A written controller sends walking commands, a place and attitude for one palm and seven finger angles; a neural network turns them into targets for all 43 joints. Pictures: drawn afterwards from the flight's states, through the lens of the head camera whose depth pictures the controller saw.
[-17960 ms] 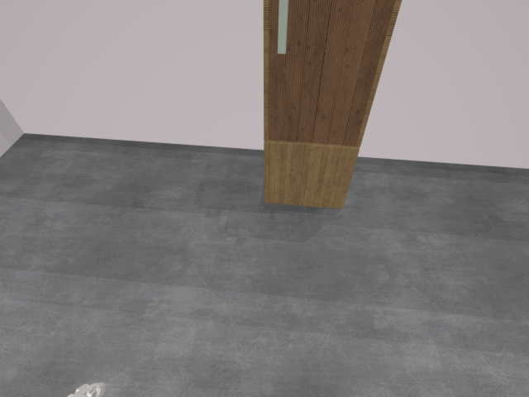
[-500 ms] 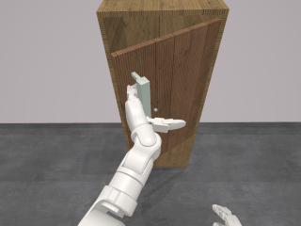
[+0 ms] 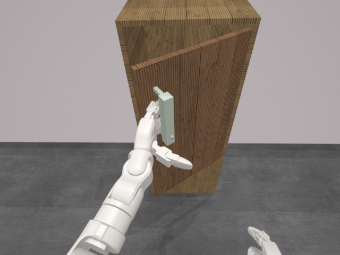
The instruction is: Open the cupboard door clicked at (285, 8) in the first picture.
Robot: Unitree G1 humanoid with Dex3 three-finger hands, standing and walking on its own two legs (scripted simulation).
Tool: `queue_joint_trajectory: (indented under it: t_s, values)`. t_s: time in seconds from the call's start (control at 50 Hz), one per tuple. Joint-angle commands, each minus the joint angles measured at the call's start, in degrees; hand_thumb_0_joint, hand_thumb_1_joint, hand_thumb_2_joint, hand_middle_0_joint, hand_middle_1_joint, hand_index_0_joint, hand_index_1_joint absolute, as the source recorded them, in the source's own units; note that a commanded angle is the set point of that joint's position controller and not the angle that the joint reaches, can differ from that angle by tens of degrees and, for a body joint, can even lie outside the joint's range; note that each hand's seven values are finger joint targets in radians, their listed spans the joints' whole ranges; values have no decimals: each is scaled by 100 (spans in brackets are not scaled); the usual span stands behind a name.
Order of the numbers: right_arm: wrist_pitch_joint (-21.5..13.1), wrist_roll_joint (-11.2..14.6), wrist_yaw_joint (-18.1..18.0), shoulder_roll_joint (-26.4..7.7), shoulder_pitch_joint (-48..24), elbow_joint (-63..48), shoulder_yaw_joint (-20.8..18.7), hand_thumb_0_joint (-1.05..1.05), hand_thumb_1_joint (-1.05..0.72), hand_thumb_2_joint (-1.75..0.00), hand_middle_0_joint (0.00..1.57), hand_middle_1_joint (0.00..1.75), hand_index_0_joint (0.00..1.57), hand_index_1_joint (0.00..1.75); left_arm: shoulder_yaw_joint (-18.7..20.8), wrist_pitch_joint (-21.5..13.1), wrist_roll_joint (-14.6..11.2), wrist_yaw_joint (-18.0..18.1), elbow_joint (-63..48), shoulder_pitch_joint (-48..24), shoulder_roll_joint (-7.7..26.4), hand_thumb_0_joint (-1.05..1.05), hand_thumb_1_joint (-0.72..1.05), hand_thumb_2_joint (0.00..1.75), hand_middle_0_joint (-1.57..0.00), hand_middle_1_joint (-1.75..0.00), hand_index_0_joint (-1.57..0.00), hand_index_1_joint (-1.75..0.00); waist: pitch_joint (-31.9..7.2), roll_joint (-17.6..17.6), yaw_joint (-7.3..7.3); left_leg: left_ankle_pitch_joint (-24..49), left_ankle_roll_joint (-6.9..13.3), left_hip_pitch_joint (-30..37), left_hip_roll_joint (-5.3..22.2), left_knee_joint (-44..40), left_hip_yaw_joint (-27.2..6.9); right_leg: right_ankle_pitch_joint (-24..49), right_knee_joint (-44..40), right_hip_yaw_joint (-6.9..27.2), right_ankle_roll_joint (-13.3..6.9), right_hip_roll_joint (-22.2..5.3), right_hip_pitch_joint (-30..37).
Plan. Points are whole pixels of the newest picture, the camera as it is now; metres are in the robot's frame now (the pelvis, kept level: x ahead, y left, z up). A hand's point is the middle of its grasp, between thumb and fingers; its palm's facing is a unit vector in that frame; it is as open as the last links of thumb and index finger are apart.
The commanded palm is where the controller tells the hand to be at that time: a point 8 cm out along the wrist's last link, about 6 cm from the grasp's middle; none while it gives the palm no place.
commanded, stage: slide the hand sideways off the handle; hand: left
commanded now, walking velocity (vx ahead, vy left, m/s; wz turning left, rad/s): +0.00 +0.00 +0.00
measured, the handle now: (162, 116) +0.42 +0.05 +0.12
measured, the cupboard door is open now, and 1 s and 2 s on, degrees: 35 37 37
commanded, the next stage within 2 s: draw the hand back to the body in 0.92 s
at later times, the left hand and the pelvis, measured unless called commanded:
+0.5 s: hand (155, 154) +0.30 +0.06 +0.12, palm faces -0.04 -1.00 -0.01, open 16.2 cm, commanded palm +0.27 +0.11 +0.12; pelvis +0.03 +0.00 +0.01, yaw -2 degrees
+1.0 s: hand (131, 169) +0.26 +0.10 +0.12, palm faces +0.01 -1.00 -0.02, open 16.4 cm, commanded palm +0.24 +0.15 +0.12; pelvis +0.02 -0.01 +0.00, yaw +0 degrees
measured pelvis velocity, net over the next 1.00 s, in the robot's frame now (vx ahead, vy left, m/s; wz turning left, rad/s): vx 0.02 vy -0.01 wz -0.01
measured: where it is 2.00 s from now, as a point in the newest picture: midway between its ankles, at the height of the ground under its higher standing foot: outside the picture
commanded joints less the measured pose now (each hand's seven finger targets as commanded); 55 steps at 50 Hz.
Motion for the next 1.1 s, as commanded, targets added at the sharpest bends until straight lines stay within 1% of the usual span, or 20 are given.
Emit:
queue_joint_trajectory:
  t_s: [0.0,0.02,0.12,0.18,0.26,0.32,0.36,0.42,0.46,0.48,0.54,0.58,0.68,0.74,0.76,0.82,0.88,0.98,1.06,1.08]
  values:
    - [-408,-46,103,-407,-725,-976,-162,0,-90,-90,20,30,20,30,-65,-391,76,174,-1747,-1643,-606,0,-50,30,-15,-30,-15,-30,-1304,-906,-3,731,174,975,-49,-438,-40,1125,-769,142,35,89,-44]
    - [-380,-49,117,-423,-751,-985,-175,0,-90,-90,20,30,20,30,33,-383,146,205,-1754,-1478,-438,0,-50,30,-15,-30,-15,-30,-1276,-939,34,743,171,960,-33,-456,-13,1101,-806,165,38,80,11]
    - [-273,-81,126,-392,-821,-1122,-156,0,-90,-90,20,30,20,30,169,-266,335,212,-2335,-987,-199,0,-50,30,-15,-30,-15,-30,-1250,-757,117,947,178,1023,-45,-495,97,1442,-854,221,27,52,255]
    - [-189,-97,137,-347,-881,-1263,-140,0,-90,-90,20,30,20,30,387,-167,311,201,-2786,-173,-37,0,-50,30,-15,-30,-15,-30,-1374,-767,242,1208,175,1069,-42,-524,168,1921,-826,233,38,48,533]
    - [-49,-104,156,-321,-927,-1377,-128,0,-90,-90,20,30,20,30,367,-24,388,147,-3516,481,67,0,-50,30,-15,-30,-15,-30,-1290,-629,209,1488,172,1147,-37,-517,223,2470,-802,261,65,15,662]
    - [23,-111,143,-314,-962,-1449,-123,0,-90,-90,20,30,20,30,288,93,438,91,-3883,947,109,0,-50,30,-15,-30,-15,-30,-1128,-773,152,1526,190,1177,-38,-480,199,2558,-840,259,83,20,620]
    - [46,-112,117,-318,-1006,-1493,-105,0,-90,-90,20,30,20,30,301,146,394,0,-4206,1177,186,0,-50,30,-15,-30,-15,-30,-1118,-644,122,1513,184,1206,-50,-489,202,2627,-824,267,100,13,622]
    - [35,-98,55,-324,-1043,-1475,-82,0,-90,-90,20,30,20,30,214,201,336,-151,-4426,1129,199,0,-50,30,-15,-30,-15,-30,-936,-587,13,1421,197,1299,-44,-449,159,2309,-881,243,92,49,401]
    - [-6,-99,33,-339,-1053,-1461,-68,0,-90,-90,20,30,20,30,209,210,294,-202,-4506,1179,209,0,-50,30,-15,-30,-15,-30,-923,-411,-3,1364,181,1313,-54,-441,109,2158,-835,213,74,61,317]
    - [-34,-107,28,-342,-1044,-1469,-62,0,-90,-90,20,30,20,30,188,222,266,-231,-4515,1243,178,0,-50,30,-15,-30,-15,-30,-957,-488,-7,1388,181,1320,-52,-439,85,2169,-798,180,78,72,312]
    - [-76,-93,12,-359,-1037,-1491,-57,0,-90,-90,20,30,20,30,479,221,165,-345,-4590,1763,417,0,-50,30,-15,-30,-15,-30,-1091,-524,102,1503,170,1289,-56,-437,90,2394,-723,189,86,63,451]
    - [-95,-93,2,-362,-1037,-1500,-42,0,-90,-90,20,30,20,30,510,248,155,-446,-4607,1796,460,0,-50,30,-15,-30,-15,-30,-1031,-654,70,1485,179,1224,-69,-421,96,2461,-723,193,110,54,440]
    - [-202,-81,-19,-398,-1043,-1556,-38,0,-90,-90,20,30,20,30,475,242,97,-693,-4877,2012,468,0,-50,30,-15,-30,-15,-30,-945,-455,57,1488,178,1229,-63,-404,73,2410,-683,179,104,57,359]
    - [-295,-70,-34,-423,-1016,-1561,-34,0,-90,-90,20,30,20,30,568,228,12,-823,-4885,2357,547,0,-50,30,-15,-30,-15,-30,-857,-515,74,1405,177,1158,-53,-406,53,2308,-677,159,119,59,300]
    - [-332,-71,-45,-436,-1001,-1545,-35,0,-90,-90,20,30,20,30,619,205,0,-847,-4965,2249,620,0,-50,30,-15,-30,-15,-30,-854,-516,41,1346,176,1147,-61,-401,48,2246,-688,172,123,57,274]
    - [-437,-68,-74,-464,-976,-1513,-39,0,-90,-90,20,30,20,30,1016,163,-67,-899,-4937,2669,952,0,-50,30,-15,-30,-15,-30,-767,-613,140,1217,182,1011,-72,-387,56,2120,-741,215,139,49,301]
    - [-563,-65,-110,-439,-1011,-1505,-13,0,-90,-90,20,30,20,30,873,91,-118,-966,-5046,2361,814,0,-50,30,-15,-30,-15,-30,-675,-555,36,1003,191,989,-103,-364,55,1835,-795,242,169,39,143]
    - [-819,-53,-177,-478,-972,-1369,-27,0,-90,-90,20,30,20,30,940,-55,-206,-1003,-4883,2047,898,0,-50,30,-15,-30,-15,-30,-598,-524,-6,652,189,958,-118,-340,5,1209,-949,328,174,22,-38]
    - [-930,-43,-197,-493,-985,-1333,-22,0,-90,-90,20,30,20,30,1255,-68,-210,-1017,-4839,2159,1179,0,-50,30,-15,-30,-15,-30,-791,-297,137,694,178,959,-132,-435,26,1202,-950,340,142,9,166]
    - [-953,-47,-198,-482,-979,-1336,-13,0,-90,-90,20,30,20,30,1292,-40,-232,-1036,-4828,2211,1163,0,-50,30,-15,-30,-15,-30,-804,-452,158,769,184,948,-137,-451,28,1365,-933,321,157,9,241]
